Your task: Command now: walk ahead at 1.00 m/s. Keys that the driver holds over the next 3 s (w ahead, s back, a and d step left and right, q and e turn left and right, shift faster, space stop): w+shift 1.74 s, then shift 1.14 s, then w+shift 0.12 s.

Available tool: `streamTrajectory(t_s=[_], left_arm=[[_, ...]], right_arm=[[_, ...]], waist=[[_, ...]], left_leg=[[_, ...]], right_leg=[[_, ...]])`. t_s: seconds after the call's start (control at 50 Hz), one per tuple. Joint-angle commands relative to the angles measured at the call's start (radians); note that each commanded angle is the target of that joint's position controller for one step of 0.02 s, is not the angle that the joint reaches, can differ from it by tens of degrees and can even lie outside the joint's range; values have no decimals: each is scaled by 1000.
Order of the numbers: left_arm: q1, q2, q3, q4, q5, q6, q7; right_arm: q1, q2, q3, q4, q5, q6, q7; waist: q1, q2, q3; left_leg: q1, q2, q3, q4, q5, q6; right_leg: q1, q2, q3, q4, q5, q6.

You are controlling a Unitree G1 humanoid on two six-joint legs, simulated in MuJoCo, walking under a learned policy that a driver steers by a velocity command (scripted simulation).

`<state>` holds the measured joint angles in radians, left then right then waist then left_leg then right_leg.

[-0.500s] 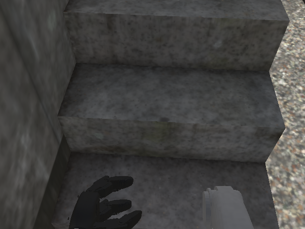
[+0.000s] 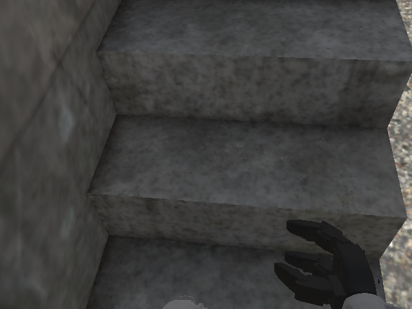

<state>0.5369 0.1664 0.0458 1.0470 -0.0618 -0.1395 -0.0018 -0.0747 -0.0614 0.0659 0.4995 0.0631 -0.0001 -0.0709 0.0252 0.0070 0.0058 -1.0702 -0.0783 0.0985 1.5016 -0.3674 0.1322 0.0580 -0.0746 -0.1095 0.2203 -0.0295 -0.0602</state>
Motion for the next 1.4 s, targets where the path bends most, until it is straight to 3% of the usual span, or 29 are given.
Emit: streamTrajectory(t_s=[0.02, 0.04, 0.06, 0.14, 0.28, 0.32, 0.34, 0.38, 0.42, 0.46, 0.48, 0.54, 0.58, 0.66, 0.7, 0.74, 0.78, 0.84, 0.94, 1.06, 1.1, 1.12, 1.18, 1.22, 1.24, 1.26, 1.3, 1.36, 1.4], left_arm=[[-236, 367, 91, -170, -21, -53, -12], [-187, 183, 66, -210, 43, -51, -45], [-104, 64, 52, -256, 95, -47, -64], [-383, -146, -56, -477, 155, -18, -58], [-730, -115, -110, -675, 88, 74, -19], [-688, -64, -128, -659, 40, 80, -37], [-588, -42, -119, -589, 66, 81, -35], [-463, 9, -92, -582, 80, 101, -51], [-375, 89, -63, -520, 47, 89, -64], [-202, 288, 34, -371, 127, 73, -40], [-100, 293, 66, -346, 126, 61, -15], [-63, 46, 10, -105, 125, 20, -22], [-308, 4, -14, -143, 94, 12, -34], [-197, 108, -8, -14, 25, -37, -50], [-134, 223, 19, -79, -57, -46, -17], [-300, 441, 85, -127, -56, -66, -17], [-141, 174, 56, -199, 55, -29, -79], [-289, -16, -14, -384, 186, 35, -56], [-243, -14, -43, -415, 113, 108, -15], [-668, -40, -87, -675, 92, 154, -5], [-679, -79, -130, -695, 62, 148, -34], [-615, -41, -113, -615, 78, 145, -38], [-360, 19, -67, -531, 70, 121, -68], [-224, 132, -15, -487, 108, 111, -50], [-108, 272, 36, -400, 160, 121, -20], [-109, 257, 59, -388, 154, 100, -18], [-183, 196, 55, -269, 128, 61, -21], [-133, -18, -7, -119, 124, 30, -28], [-234, 39, -8, -111, 101, -8, -41]], right_arm=[[502, -307, -131, 84, -41, -25, 1], [480, -405, -157, 162, -81, -27, 25], [305, -353, -157, 164, -78, -15, 14], [366, -166, -112, 355, -102, -93, 10], [474, -187, -71, 446, -50, -154, -5], [406, -218, -75, 412, -2, -146, -37], [469, -248, -65, 397, 48, -175, -30], [504, -455, -141, 370, 48, -184, -44], [447, -463, -172, 311, -17, -149, -19], [243, -248, -162, 148, -56, -190, 2], [127, -156, -129, 66, -112, -203, -1], [42, 61, -35, -36, -114, -171, 0], [130, -26, -42, -13, -67, -117, 9], [-90, -49, -18, -130, -41, -66, -44], [143, -151, -26, -13, -20, -67, -24], [543, -282, -102, 181, -25, -47, -28], [458, -416, -146, 198, -92, -36, -49], [204, -291, -123, 308, -69, -61, -26], [297, -169, -78, 377, -69, -125, -17], [440, -232, -69, 413, -41, -147, -24], [378, -225, -77, 397, -21, -143, -50], [391, -239, -70, 376, 20, -153, -41], [514, -438, -135, 372, 2, -149, -32], [416, -432, -162, 295, -51, -148, 2], [263, -296, -142, 179, -33, -163, 34], [102, -227, -137, 125, -93, -185, 37], [41, -15, -71, 8, -116, -175, 24], [173, 17, -46, 35, -70, -117, 13], [89, -18, -46, -1, -39, -80, 2]], waist=[[-340, -230, -427], [-188, 130, -388], [-66, 262, -331], [-4, -58, 62], [37, -16, 191], [50, -25, 20], [54, -60, -156], [136, 89, -375], [188, 148, -484], [197, -252, -400], [205, 74, -390], [-4, 93, 26], [-154, 72, 151], [-157, -86, 183], [-208, 11, -195], [-404, -98, -531], [-174, 308, -602], [47, -133, -47], [67, -35, 22], [34, 104, 157], [56, 180, 56], [45, 70, -65], [150, 161, -361], [193, 161, -439], [224, -239, -369], [261, -143, -303], [87, 13, -110], [-65, 18, 90], [-115, -34, 201]], left_leg=[[845, -27, -71, -660, -54, 19], [888, 135, -495, -886, -180, 73], [834, 217, -1006, -1204, -550, 136], [739, 210, -618, -1078, -194, 117], [551, 208, -172, -1398, 104, -23], [233, 179, -43, -1650, 592, 35], [406, 226, -13, -1505, 1408, 37], [918, 322, -86, -1098, 2345, 43], [1171, 304, -150, -638, 2173, 40], [142, -123, -240, 558, 210, -120], [-72, -101, -388, 918, 99, -45], [-371, -6, -389, 1048, 14, 67], [-125, -17, -311, 673, -44, 23], [-40, 42, -37, 362, -204, 15], [851, 0, 127, -219, 150, 5], [1049, -87, 19, -444, 143, -77], [1130, 268, -946, -1124, -126, 167], [672, 277, -824, -1106, -335, 84], [751, 267, -292, -1105, 415, 40], [648, 239, -233, -1433, -118, 46], [471, 210, -50, -1690, 249, 94], [569, 240, 14, -1607, 893, 97], [1041, 370, -50, -1020, 2295, 124], [987, 357, -106, -560, 1911, 97], [423, 126, -74, -104, 957, 57], [170, -41, -315, 517, 366, 41], [-106, -4, -374, 890, 252, 49], [-206, -6, -334, 1020, 108, 67], [-174, -34, -260, 852, -48, 34]], right_leg=[[-47, -90, 63, 681, 1581, -91], [-253, 146, 139, 1129, 460, -32], [-586, 300, 341, 1618, 61, -24], [-1261, 242, 328, 2118, -49, -101], [-1428, 93, 115, 1905, -363, -104], [-544, 71, -67, 1322, -214, -113], [-347, 149, -147, 1379, -223, -111], [-454, 174, -63, 1127, -432, -129], [-387, 238, 36, 600, -444, -117], [114, -235, 899, 348, 455, -451], [190, -257, 935, 316, 382, -442], [-92, -184, 524, 273, 70, -176], [-530, -90, 207, 60, -20, -67], [-619, -48, 0, -227, 474, -89], [-646, -52, 39, -179, 1158, -188], [-300, -82, 72, 433, 1764, -156], [-482, 290, 306, 1367, 34, -11], [-962, 249, 337, 1836, 44, -4], [-1131, 191, 329, 1877, -198, 3], [-1422, 40, 101, 1827, -283, -59], [-805, -17, 3, 1320, -270, -113], [-608, 49, -96, 1300, -274, -129], [-472, 215, -90, 1038, -521, -132], [-262, 178, 137, 671, -612, -143], [-106, -110, 747, 397, -725, -287], [-133, -198, 1048, 168, -530, -331], [-194, -222, 804, 224, -347, -259], [-381, -169, 422, 165, -146, -122], [-588, -131, 236, -9, -89, -91]])
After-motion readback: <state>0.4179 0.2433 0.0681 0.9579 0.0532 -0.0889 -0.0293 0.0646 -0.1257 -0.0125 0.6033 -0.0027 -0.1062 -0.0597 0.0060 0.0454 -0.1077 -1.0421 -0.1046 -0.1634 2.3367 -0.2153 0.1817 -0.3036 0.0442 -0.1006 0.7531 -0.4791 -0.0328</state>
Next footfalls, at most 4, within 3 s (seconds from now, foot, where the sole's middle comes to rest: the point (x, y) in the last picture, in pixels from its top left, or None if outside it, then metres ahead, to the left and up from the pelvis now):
0.02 left None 0.17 0.07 -0.62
0.42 right None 0.36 -0.11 -0.43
0.74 left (190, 152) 0.66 0.10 -0.23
1.20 right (300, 30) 0.85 -0.16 -0.04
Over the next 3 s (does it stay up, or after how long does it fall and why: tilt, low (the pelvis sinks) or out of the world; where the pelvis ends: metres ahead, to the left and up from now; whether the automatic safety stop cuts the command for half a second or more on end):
stays up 1.34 -0.10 1.12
